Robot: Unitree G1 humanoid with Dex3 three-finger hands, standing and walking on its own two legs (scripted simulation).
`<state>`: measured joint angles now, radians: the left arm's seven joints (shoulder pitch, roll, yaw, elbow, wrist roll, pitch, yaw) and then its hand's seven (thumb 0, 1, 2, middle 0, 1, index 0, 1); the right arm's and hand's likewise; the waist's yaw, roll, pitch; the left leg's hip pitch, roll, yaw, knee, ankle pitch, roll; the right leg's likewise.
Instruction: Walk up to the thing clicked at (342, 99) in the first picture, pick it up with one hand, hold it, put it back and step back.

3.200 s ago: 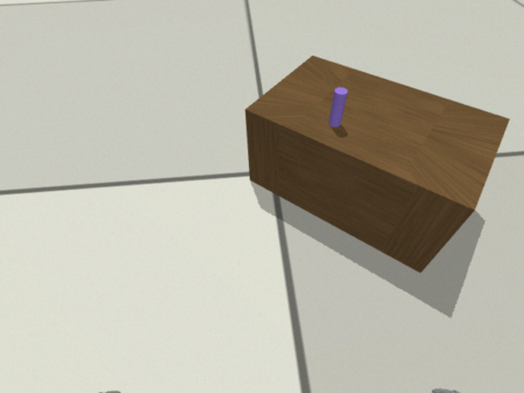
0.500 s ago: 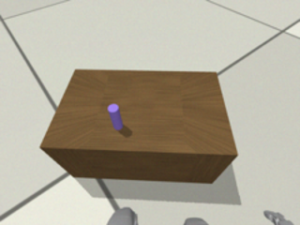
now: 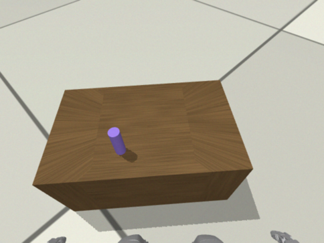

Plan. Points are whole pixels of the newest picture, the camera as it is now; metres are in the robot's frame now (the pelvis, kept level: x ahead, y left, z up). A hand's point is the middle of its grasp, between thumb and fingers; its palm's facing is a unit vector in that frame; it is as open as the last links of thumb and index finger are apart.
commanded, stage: walk up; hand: left
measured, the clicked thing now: (117, 141) +0.51 +0.21 -0.23
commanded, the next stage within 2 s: stand in 1.58 s
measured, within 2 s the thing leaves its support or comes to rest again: neither
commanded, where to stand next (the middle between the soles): +0.08 -0.02 m, yaw +3 degrees
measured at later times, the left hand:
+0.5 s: hand out of the picture +0.10 +0.22 -0.13, palm faces -0.05 -0.95 -0.32, open 7.4 cm
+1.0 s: hand out of the picture +0.12 +0.24 -0.13, palm faces -0.02 -0.95 -0.32, open 7.4 cm
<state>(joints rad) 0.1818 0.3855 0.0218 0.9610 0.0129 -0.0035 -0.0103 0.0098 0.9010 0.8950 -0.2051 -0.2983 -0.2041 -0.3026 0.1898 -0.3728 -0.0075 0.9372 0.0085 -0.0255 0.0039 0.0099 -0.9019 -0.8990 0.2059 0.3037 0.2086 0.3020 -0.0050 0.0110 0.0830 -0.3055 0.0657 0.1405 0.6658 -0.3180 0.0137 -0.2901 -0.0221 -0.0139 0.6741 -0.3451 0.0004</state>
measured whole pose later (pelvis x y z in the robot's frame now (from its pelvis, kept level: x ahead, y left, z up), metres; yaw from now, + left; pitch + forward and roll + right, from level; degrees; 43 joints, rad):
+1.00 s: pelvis +0.03 -0.01 +0.03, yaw -1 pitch -2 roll +0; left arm 0.07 0.34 0.02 1.14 0.01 0.01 -0.02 0.01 0.90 0.90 -0.20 -0.30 -0.20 -0.30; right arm 0.09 -0.34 -0.01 1.14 -0.01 -0.03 0.00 0.01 -0.90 -0.90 0.21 0.30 0.21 0.30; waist -0.01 0.00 0.03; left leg -0.11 0.06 0.15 0.32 -0.18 -0.01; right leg -0.09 0.00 -0.01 0.31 -0.19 0.00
